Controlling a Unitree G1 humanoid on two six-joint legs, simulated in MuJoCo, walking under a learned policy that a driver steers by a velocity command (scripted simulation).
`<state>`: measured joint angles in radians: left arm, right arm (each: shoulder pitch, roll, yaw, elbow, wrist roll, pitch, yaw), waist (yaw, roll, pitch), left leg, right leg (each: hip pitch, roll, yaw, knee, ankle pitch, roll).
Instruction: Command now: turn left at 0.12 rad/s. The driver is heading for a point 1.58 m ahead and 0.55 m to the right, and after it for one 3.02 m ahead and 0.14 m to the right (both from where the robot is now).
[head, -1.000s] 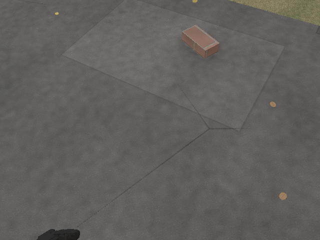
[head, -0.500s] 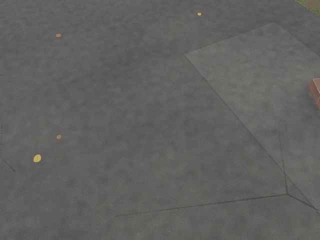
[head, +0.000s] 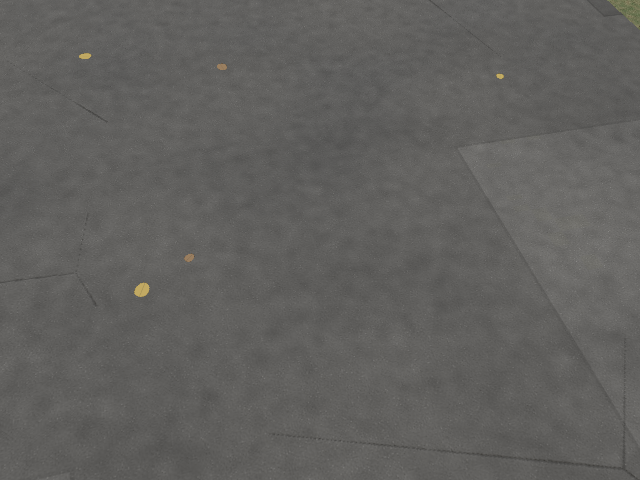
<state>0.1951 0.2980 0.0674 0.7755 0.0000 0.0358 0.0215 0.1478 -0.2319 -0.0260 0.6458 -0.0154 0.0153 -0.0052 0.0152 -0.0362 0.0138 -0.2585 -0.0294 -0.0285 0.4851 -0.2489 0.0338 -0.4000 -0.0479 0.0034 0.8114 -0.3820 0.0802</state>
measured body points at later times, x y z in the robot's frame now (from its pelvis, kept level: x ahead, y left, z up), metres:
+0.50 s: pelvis +0.00 -0.03 +0.00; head +0.01 -0.03 +0.45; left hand +0.11 +0.22 -0.13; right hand +0.09 -0.29 -0.13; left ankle +0.00 +0.10 -0.74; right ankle -0.01 -0.14 -0.74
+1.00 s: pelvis +0.00 -0.04 +0.00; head +0.01 -0.04 +0.45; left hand +0.06 +0.22 -0.14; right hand +0.04 -0.29 -0.15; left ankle +0.00 +0.10 -0.74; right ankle -0.01 -0.14 -0.74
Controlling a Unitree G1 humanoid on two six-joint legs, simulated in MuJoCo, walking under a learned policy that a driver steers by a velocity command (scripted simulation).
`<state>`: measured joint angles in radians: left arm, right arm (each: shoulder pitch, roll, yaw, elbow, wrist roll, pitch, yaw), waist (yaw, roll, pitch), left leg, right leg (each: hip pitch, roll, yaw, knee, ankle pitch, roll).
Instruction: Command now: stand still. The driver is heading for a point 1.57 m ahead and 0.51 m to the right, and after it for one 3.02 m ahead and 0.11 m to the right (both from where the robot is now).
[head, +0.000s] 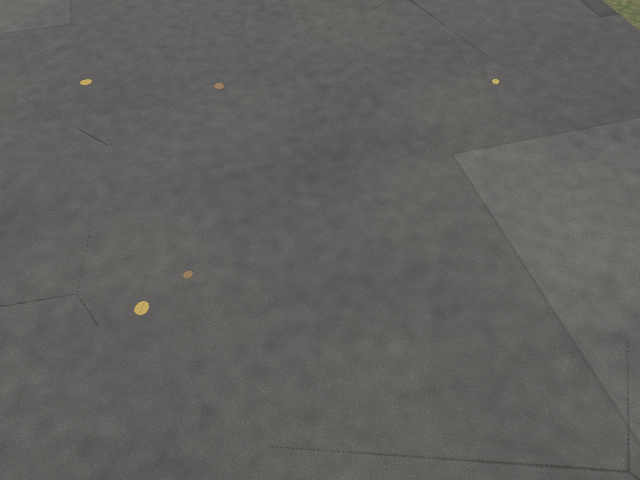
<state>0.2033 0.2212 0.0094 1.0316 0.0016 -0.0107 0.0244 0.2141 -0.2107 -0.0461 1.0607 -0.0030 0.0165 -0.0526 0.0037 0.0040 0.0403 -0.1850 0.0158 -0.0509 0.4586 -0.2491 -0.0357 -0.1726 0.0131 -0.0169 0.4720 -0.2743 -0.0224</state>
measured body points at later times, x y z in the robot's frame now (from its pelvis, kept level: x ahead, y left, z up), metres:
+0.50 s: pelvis +0.00 -0.01 +0.00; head +0.01 -0.01 +0.45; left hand +0.03 +0.24 -0.15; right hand +0.01 -0.25 -0.16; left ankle +0.00 +0.14 -0.74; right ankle -0.01 -0.10 -0.74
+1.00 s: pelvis +0.14 +0.08 +0.00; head +0.14 +0.10 +0.45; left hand +0.30 +0.31 -0.12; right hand +0.07 -0.15 -0.14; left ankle +0.07 +0.17 -0.74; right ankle +0.19 -0.09 -0.64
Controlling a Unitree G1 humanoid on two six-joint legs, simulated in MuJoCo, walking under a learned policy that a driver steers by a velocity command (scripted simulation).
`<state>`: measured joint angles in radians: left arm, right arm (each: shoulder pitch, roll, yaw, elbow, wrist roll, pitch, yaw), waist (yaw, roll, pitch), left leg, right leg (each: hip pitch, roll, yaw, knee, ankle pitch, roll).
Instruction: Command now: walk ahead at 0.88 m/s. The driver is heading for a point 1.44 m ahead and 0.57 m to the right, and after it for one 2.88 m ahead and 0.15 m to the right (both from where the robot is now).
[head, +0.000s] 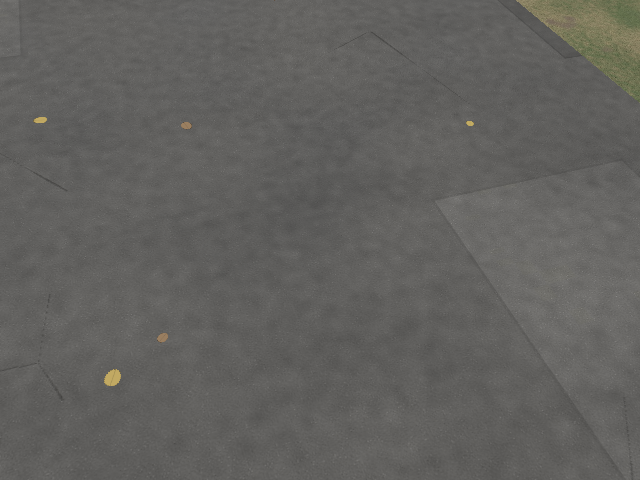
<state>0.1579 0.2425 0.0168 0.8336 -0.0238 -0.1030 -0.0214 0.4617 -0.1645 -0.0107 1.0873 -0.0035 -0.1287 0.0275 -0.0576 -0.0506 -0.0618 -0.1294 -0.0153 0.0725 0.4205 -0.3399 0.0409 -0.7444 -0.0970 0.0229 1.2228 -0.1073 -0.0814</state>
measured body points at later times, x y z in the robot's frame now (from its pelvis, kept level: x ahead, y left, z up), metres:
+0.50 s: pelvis +0.41 -0.06 +0.00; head +0.43 -0.06 +0.45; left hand +0.48 +0.19 -0.14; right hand +0.53 -0.34 -0.09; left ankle +0.43 +0.12 -0.64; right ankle +0.42 -0.11 -0.74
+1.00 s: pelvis +0.83 -0.13 +0.00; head +0.83 -0.15 +0.44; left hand +1.16 -0.06 -0.06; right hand +0.63 -0.37 -0.13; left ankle +0.86 +0.00 -0.74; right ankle +0.82 -0.29 -0.64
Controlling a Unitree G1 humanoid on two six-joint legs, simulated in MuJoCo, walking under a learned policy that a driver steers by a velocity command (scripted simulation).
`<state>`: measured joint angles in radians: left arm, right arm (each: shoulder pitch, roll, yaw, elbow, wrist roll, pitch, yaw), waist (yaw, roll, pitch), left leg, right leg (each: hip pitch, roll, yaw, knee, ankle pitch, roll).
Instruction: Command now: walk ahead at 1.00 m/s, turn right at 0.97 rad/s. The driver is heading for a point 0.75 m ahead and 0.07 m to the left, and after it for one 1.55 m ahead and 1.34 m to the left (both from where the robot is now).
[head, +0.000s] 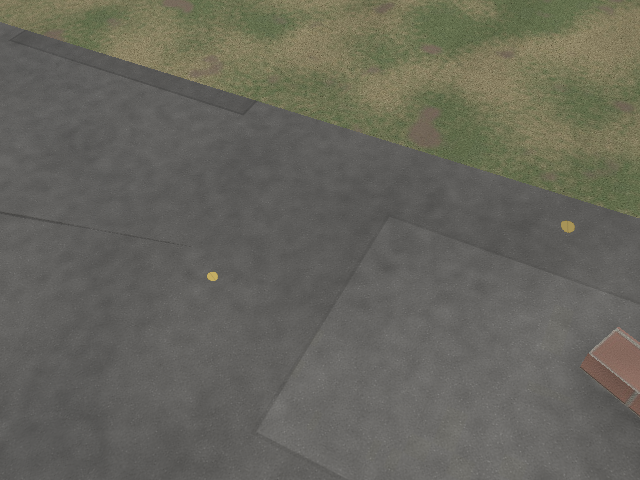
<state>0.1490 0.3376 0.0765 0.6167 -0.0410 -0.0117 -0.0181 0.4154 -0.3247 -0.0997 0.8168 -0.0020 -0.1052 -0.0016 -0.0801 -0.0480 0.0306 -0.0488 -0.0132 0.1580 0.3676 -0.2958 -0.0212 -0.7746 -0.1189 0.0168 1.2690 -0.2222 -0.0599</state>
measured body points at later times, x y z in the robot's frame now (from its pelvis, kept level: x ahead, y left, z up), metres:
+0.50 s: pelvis +0.43 -0.08 +0.00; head +0.43 -0.08 +0.45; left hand +0.48 +0.19 -0.12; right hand +0.55 -0.36 -0.10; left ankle +0.61 +0.10 -0.64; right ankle +0.35 -0.13 -0.73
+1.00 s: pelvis +0.89 -0.06 +0.00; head +0.91 -0.05 +0.45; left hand +1.09 +0.22 -0.03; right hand +0.99 -0.31 -0.11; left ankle +0.83 -0.03 -0.73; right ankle +1.14 -0.22 -0.66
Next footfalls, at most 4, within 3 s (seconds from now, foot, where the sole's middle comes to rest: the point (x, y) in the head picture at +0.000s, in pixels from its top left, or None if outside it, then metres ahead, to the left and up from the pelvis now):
0.22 right None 0.39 -0.14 -0.77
0.72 left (323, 328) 0.87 -0.02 -0.77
1.14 right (346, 205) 1.28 -0.13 -0.77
1.58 left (201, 180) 1.43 0.30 -0.77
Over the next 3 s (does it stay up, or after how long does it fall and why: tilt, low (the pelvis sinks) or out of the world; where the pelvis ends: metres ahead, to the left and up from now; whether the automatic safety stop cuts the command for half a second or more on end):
stays up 1.74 0.98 -0.03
